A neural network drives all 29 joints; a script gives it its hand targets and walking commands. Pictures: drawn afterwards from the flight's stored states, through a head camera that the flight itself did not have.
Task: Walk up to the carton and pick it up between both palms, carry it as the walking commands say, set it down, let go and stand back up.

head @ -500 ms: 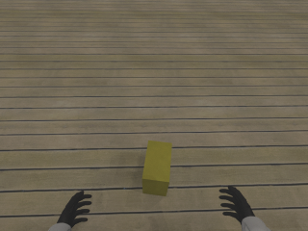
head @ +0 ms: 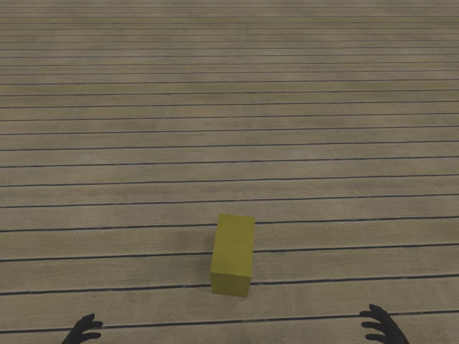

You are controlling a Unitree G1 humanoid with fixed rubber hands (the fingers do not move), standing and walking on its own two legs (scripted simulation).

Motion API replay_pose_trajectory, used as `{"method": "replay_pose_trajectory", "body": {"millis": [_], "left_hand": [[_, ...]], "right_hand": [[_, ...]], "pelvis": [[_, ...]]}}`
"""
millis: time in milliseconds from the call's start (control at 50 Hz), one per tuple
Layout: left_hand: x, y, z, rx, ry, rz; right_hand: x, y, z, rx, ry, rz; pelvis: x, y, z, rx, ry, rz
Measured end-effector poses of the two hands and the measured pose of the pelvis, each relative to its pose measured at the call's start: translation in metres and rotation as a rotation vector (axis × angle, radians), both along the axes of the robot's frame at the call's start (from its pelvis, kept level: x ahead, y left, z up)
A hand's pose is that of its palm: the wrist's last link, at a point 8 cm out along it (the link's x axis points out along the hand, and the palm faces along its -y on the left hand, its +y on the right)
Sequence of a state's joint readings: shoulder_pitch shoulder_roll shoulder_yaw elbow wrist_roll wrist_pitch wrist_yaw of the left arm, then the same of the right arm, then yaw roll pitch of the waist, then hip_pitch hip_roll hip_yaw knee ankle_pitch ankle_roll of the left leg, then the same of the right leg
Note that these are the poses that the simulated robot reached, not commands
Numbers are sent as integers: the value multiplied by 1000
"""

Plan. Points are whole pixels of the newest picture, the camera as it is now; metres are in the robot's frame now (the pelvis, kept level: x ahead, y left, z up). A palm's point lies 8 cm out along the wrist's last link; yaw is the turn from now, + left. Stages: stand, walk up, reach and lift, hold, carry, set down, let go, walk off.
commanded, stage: stand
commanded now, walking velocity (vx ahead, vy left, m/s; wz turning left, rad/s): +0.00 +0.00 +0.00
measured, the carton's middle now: (233, 255) +0.54 -0.02 -0.65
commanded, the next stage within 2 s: none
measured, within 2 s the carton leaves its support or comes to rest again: neither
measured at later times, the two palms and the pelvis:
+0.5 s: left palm out of the picture +0.11 +0.28 -0.10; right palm out of the picture +0.11 -0.30 -0.09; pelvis +0.00 -0.01 +0.01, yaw +0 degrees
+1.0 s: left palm out of the picture +0.07 +0.28 -0.10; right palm out of the picture +0.06 -0.31 -0.10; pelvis -0.02 -0.02 +0.01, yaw -1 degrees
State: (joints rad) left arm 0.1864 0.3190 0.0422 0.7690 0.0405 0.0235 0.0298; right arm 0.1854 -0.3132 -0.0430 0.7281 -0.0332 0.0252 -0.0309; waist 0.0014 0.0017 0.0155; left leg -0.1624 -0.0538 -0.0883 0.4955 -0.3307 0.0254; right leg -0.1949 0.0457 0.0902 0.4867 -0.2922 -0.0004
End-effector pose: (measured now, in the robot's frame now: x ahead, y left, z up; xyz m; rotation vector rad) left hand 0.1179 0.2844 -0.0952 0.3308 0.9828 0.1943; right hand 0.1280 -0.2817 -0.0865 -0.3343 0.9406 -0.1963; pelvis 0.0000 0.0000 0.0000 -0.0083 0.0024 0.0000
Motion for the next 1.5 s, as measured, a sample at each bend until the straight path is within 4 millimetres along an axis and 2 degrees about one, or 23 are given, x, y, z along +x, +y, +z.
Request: {"method": "replay_pose_trajectory", "body": {"millis": [160, 360, 760, 980, 1500], "left_hand": [[4, -5, -2, -8, 18, 7], [-1, -5, -3, -3, 46, 20], [-34, -8, -4, -2, 101, 28], [-43, -5, -5, 3, 126, 27], [-49, 0, -4, 13, 150, 27]], "right_hand": [[4, -5, -1, -6, 14, 3], [-3, -13, -3, -12, 40, -5], [-44, -30, -6, -18, 110, -28], [-64, -33, -10, -14, 150, -41], [-72, -39, -10, -17, 172, -51]], "pelvis": [[5, -3, 2, 1, -4, 1], [5, -8, 4, 2, -15, 0], [-16, -16, 8, 4, -41, -11], [-23, -17, 9, 5, -44, -16], [-28, -18, 10, 6, -49, -23]]}}
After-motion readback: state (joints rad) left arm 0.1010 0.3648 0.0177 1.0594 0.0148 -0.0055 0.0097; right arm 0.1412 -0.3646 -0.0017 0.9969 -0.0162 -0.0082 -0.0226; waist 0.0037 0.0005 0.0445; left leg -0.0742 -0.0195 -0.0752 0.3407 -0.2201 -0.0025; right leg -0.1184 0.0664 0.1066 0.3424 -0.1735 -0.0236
